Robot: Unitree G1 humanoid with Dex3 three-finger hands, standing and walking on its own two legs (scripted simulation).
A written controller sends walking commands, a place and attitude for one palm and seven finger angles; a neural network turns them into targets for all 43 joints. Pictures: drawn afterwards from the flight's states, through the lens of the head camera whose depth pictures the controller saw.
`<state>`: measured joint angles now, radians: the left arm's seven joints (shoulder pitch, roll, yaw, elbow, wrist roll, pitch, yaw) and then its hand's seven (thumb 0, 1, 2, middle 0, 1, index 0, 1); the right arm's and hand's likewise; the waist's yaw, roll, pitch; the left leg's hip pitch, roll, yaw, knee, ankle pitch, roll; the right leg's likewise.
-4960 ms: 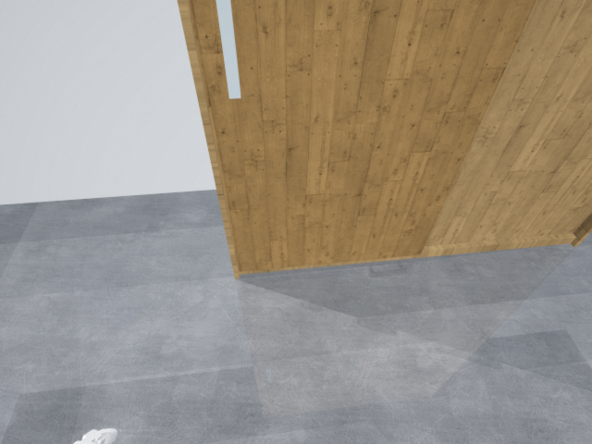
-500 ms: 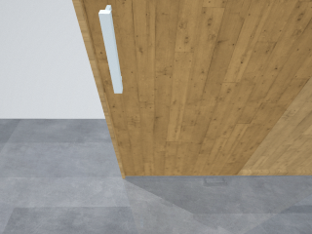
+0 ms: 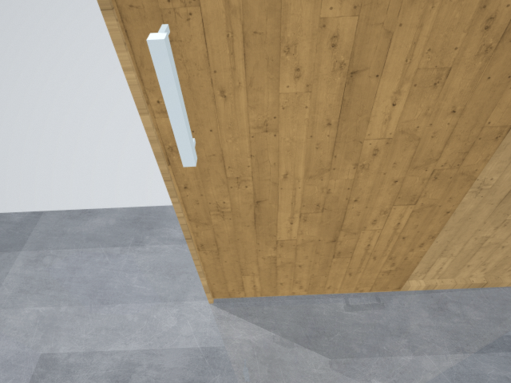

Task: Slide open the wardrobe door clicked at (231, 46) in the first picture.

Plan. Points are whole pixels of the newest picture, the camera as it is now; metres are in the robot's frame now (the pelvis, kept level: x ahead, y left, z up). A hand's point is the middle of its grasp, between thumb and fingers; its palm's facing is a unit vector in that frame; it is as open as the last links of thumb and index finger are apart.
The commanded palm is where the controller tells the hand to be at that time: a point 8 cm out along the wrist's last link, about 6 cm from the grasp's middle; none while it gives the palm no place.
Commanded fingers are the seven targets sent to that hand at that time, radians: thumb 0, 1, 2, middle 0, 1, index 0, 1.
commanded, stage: come to a stop and stand still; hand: left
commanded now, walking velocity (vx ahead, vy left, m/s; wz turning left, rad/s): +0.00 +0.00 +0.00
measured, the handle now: (178, 102) +0.53 +0.16 +0.18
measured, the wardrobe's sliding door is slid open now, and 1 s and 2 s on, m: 0.00 0.00 0.00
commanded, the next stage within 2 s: look again from close up in 0.26 s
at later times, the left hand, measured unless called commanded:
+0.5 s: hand out of the picture +0.03 +0.17 -0.17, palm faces +0.02 -0.97 -0.22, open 7.4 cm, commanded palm none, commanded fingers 0.00 0.90 0.90 -0.20 -0.30 -0.20 -0.30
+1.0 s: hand out of the picture +0.02 +0.16 -0.17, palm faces +0.02 -0.98 -0.21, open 7.4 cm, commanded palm none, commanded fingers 0.00 0.90 0.90 -0.20 -0.30 -0.20 -0.30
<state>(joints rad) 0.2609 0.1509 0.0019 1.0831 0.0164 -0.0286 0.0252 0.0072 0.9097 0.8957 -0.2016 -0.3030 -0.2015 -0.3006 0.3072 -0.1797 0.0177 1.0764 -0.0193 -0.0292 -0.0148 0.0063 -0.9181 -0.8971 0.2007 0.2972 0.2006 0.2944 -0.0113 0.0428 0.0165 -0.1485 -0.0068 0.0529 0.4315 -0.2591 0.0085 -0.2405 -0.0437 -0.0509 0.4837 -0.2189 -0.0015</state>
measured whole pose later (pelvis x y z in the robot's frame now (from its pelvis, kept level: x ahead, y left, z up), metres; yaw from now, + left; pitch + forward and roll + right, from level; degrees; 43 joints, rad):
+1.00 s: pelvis +0.01 -0.02 +0.00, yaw +0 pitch -1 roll +0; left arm 0.25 0.18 0.01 1.10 0.02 -0.02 0.02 0.01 0.91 0.90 -0.20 -0.30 -0.20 -0.30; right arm 0.27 -0.17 0.02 1.13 -0.02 -0.02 -0.02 0.00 -0.91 -0.90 0.20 0.30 0.20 0.29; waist 0.00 0.00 0.05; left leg -0.12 0.03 0.04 0.40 -0.25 -0.02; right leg -0.20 -0.01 -0.07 0.43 -0.20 -0.03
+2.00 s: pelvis +0.01 +0.01 -0.03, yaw +2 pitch +6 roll -2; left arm 0.41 0.27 0.27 -0.15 -0.32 -0.17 -0.25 0.01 0.17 0.58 -0.26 -0.78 -0.26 -0.77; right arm 0.28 -0.18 0.06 0.59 0.04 -0.24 -0.06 0.01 -0.91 -0.90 0.21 0.30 0.21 0.30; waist 0.01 0.04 -0.08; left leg -0.46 0.02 0.01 0.81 -0.45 0.01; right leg -0.49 -0.03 -0.09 0.75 -0.36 0.00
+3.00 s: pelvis +0.00 -0.01 +0.00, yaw +2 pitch -3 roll +0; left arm -0.18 0.49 0.50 0.11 -0.33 0.29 -0.42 -0.01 -0.50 0.30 -0.30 -1.20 -0.30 -1.20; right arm 0.22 -0.29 0.09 0.60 0.09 -0.21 -0.09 0.01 -0.91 -0.90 0.20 0.30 0.20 0.30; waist 0.05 0.07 -0.03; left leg -0.14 0.02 0.01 0.47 -0.28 0.00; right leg -0.19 -0.02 -0.10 0.46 -0.22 -0.01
